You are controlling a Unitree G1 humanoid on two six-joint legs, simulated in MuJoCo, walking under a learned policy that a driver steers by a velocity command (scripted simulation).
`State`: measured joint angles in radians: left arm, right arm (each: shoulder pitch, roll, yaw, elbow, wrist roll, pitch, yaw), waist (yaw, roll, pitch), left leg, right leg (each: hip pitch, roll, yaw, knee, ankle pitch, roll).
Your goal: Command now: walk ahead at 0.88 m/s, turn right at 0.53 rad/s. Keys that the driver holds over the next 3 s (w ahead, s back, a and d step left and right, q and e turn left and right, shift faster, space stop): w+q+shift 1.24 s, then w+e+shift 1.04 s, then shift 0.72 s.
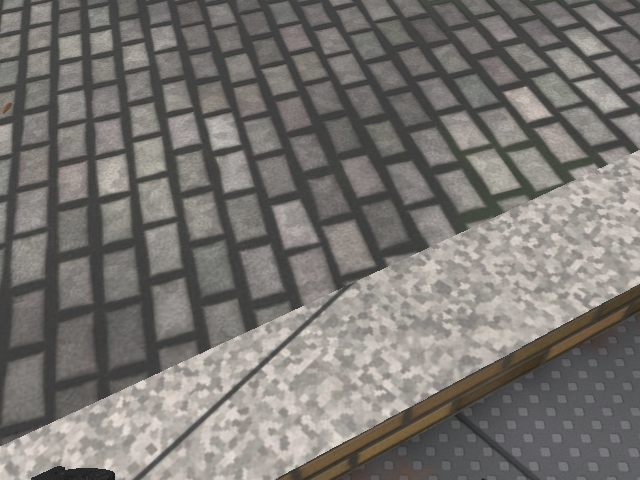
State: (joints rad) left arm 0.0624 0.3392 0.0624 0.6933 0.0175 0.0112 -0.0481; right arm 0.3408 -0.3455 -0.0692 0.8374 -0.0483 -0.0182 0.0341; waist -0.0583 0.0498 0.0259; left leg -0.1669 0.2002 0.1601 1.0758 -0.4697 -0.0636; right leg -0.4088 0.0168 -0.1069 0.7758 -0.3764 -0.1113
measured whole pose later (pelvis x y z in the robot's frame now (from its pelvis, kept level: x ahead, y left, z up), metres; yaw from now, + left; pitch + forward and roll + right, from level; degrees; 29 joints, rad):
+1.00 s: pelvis +0.89 +0.03 +0.18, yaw +34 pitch +4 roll +0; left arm 0.53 0.27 0.07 1.00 0.01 -0.12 0.00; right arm -0.11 -0.26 -0.05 0.52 -0.01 -0.03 0.04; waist 0.03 0.01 -0.02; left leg -0.95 -0.03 0.05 1.17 0.05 0.14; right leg 0.03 -0.04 -0.27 0.37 -0.41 0.03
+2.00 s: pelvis +1.67 +0.59 +0.17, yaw +28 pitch +3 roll +1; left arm 0.45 0.32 0.08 0.82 -0.01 -0.05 -0.01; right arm 0.02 -0.25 0.02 0.59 -0.06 -0.10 -0.02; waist 0.11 -0.03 0.01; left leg -0.50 0.01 0.01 0.62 -0.17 -0.01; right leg -0.18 0.11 0.15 1.07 -0.43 -0.12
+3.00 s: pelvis +2.22 +0.81 +0.19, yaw +1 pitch -1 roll -1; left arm 0.23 0.25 0.02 0.86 0.01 0.04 0.02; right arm 0.22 -0.20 0.01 0.79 -0.02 0.00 -0.03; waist 0.00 -0.01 0.04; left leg -0.33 -0.01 0.04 0.46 -0.12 0.06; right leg -0.22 0.06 0.05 0.65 -0.45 -0.02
